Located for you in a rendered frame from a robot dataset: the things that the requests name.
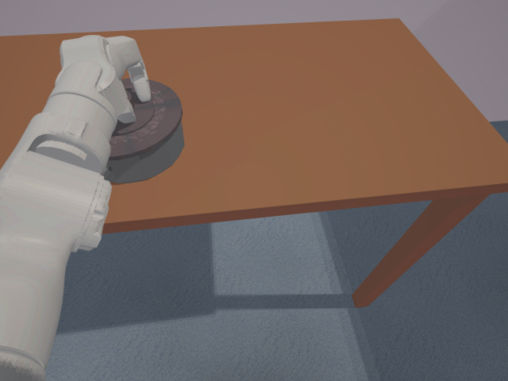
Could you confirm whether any knob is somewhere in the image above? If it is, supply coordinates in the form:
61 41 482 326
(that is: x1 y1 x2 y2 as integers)
125 90 135 109

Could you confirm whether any table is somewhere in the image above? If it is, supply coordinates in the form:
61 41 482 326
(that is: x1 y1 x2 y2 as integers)
0 18 508 308

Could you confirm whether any pot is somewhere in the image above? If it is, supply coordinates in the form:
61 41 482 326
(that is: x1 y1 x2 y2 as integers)
102 122 185 183

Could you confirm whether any robot left hand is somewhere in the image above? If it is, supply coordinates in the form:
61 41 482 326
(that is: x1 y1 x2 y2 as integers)
107 36 151 123

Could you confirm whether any robot left upper arm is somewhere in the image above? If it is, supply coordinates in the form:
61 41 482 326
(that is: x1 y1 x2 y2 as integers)
0 151 112 381

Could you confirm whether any lid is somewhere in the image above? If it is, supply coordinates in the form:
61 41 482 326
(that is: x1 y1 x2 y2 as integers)
108 79 183 160

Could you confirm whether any left robot forearm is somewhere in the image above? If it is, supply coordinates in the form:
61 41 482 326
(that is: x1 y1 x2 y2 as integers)
0 35 128 201

